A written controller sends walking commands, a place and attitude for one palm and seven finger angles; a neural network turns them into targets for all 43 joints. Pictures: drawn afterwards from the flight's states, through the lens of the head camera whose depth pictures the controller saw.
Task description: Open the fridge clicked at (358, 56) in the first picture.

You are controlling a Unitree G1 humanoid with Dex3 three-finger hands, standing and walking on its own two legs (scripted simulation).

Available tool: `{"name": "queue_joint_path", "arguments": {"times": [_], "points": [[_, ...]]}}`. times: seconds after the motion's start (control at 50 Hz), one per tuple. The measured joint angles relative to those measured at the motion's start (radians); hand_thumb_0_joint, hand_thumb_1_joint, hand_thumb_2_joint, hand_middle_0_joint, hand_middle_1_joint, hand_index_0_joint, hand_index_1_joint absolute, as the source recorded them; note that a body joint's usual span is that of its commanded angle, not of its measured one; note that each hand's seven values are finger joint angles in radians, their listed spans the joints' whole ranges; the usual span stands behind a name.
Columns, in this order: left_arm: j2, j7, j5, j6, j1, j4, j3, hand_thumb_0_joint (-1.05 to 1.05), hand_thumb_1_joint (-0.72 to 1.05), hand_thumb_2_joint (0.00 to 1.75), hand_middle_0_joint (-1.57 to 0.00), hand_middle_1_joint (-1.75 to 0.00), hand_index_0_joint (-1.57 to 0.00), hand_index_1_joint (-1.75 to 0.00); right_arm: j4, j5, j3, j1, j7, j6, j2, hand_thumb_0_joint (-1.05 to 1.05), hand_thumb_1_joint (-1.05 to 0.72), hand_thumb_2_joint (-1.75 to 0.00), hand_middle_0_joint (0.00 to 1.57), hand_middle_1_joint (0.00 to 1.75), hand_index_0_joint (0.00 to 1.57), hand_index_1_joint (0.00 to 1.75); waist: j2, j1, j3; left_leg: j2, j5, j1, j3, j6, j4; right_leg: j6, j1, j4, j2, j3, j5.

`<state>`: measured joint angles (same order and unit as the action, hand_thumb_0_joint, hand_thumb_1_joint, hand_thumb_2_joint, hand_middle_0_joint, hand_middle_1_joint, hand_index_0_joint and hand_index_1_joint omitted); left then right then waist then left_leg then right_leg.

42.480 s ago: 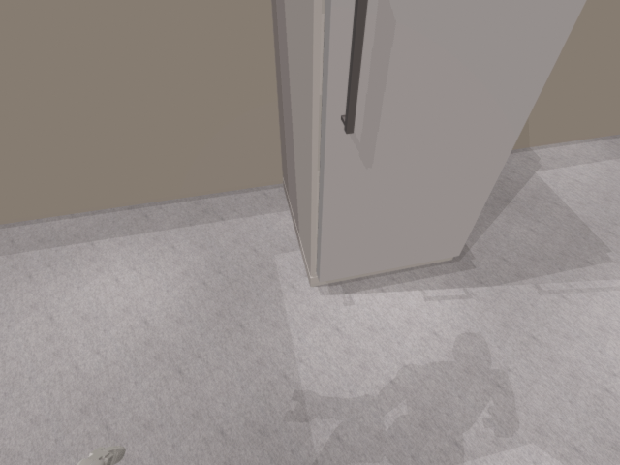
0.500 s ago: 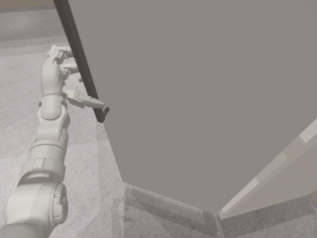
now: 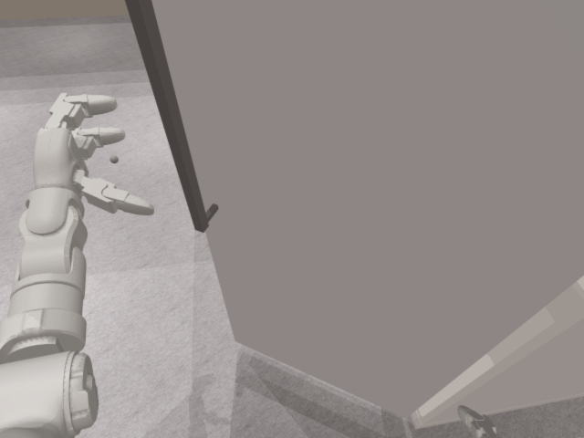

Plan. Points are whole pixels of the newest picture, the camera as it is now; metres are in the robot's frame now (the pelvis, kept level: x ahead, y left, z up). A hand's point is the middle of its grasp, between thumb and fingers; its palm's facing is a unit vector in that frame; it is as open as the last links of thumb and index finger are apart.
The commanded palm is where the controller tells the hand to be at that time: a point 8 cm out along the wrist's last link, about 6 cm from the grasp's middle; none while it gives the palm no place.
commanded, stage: slip the hand off the handle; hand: left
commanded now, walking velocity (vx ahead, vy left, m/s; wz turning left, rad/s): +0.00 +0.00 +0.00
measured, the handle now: (186, 134) +0.46 +0.18 +0.18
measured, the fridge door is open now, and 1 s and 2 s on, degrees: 57 57 57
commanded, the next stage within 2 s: draw the hand back to the body in 0.82 s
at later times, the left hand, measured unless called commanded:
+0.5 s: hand (95, 190) +0.36 +0.27 +0.16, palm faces +0.24 -0.96 -0.15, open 14.7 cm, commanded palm +0.32 +0.30 +0.17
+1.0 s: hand (67, 232) +0.29 +0.27 +0.17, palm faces +0.23 -0.97 -0.10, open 14.7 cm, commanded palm +0.26 +0.30 +0.17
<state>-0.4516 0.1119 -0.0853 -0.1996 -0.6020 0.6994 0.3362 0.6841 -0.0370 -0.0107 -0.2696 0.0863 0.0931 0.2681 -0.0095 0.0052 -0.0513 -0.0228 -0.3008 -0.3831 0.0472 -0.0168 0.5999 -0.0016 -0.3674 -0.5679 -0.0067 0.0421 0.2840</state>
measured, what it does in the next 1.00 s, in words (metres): stands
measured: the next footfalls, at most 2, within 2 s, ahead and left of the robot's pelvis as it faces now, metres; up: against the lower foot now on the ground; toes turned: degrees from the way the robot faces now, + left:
none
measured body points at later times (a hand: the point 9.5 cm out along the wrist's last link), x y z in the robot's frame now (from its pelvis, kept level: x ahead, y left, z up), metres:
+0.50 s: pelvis +0.00 +0.01 +0.00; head +0.01 +0.01 +0.45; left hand +0.34 +0.32 +0.17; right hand +0.11 -0.25 -0.10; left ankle +0.00 +0.11 -0.73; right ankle +0.00 -0.12 -0.73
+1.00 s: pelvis -0.01 +0.00 +0.00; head -0.02 -0.01 +0.45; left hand +0.27 +0.32 +0.17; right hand +0.19 -0.22 -0.07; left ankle +0.00 +0.11 -0.73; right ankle +0.00 -0.12 -0.73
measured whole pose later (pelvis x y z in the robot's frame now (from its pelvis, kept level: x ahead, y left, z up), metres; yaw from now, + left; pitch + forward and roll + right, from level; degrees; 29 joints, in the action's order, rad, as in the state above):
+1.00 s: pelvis -0.01 +0.00 +0.00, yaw +2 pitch -1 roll -1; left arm -0.38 0.21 -0.24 -0.03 -0.18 0.19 0.34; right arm 0.66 -0.06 -0.07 -0.21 0.13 0.18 0.24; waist -0.03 -0.06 -0.03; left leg -0.01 -0.29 -0.28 0.02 -0.01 0.58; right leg 0.00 -0.25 -0.55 -0.01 0.07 0.28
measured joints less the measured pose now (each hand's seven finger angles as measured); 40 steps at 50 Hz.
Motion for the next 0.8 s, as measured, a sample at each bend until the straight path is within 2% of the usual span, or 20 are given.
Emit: {"name": "queue_joint_path", "arguments": {"times": [0.2, 0.28, 0.4, 0.5, 0.66, 0.8], "points": [[-0.058, 0.060, -0.006, -0.030, -0.057, 0.103, 0.033, -0.01, -0.55, 0.20, -0.26, -1.15, -0.26, -1.15, 0.008, 0.001, -0.010, -0.033, 0.005, -0.009, -0.003, 0.01, -0.91, -0.90, 0.20, 0.30, 0.20, 0.30, -0.002, 0.018, -0.003, -0.001, -0.008, -0.036, 0.001, -0.003, 0.024, 0.002, -0.033, -0.016, 0.000, -0.001, 0.003], [-0.037, 0.074, -0.030, -0.034, 0.015, 0.017, 0.043, -0.01, -0.55, 0.20, -0.25, -1.15, -0.25, -1.15, 0.000, 0.000, -0.002, -0.063, -0.001, -0.017, 0.000, 0.01, -0.91, -0.90, 0.20, 0.30, 0.20, 0.30, -0.010, 0.018, -0.009, -0.002, -0.012, -0.028, 0.015, -0.007, 0.020, 0.006, -0.031, -0.012, 0.001, -0.016, 0.001], [0.017, 0.059, -0.052, 0.013, 0.192, -0.188, 0.065, -0.01, -0.55, 0.20, -0.26, -1.15, -0.26, -1.15, -0.014, 0.000, 0.001, -0.076, -0.004, -0.021, -0.006, 0.01, -0.91, -0.90, 0.20, 0.30, 0.20, 0.30, -0.013, 0.013, -0.012, -0.001, -0.015, 0.012, 0.035, -0.012, 0.001, 0.013, -0.002, -0.001, 0.001, -0.036, 0.001], [0.049, 0.031, -0.059, 0.049, 0.299, -0.337, 0.047, -0.01, -0.55, 0.20, -0.26, -1.15, -0.26, -1.15, -0.019, -0.001, -0.002, -0.054, 0.004, 0.000, -0.016, 0.01, -0.91, -0.90, 0.20, 0.29, 0.20, 0.30, -0.014, -0.007, -0.006, 0.003, -0.013, 0.040, 0.028, -0.012, -0.003, 0.014, 0.030, 0.005, -0.002, -0.029, 0.001], [0.062, 0.029, -0.073, 0.098, 0.340, -0.417, -0.001, -0.01, -0.55, 0.20, -0.26, -1.15, -0.26, -1.15, -0.022, -0.008, -0.023, 0.031, 0.025, 0.040, -0.022, 0.01, -0.91, -0.90, 0.20, 0.29, 0.20, 0.30, -0.017, -0.043, -0.001, 0.013, -0.002, 0.064, 0.003, -0.011, -0.007, 0.012, 0.067, 0.011, -0.012, -0.003, 0.000], [0.076, 0.037, -0.086, 0.121, 0.393, -0.481, -0.024, -0.01, -0.55, 0.20, -0.26, -1.15, -0.26, -1.15, -0.043, -0.010, -0.039, 0.078, 0.025, 0.067, -0.028, 0.01, -0.91, -0.90, 0.20, 0.30, 0.20, 0.30, -0.017, -0.059, -0.001, 0.015, 0.006, 0.081, -0.007, -0.007, -0.014, 0.008, 0.085, 0.012, -0.014, 0.007, -0.001]]}}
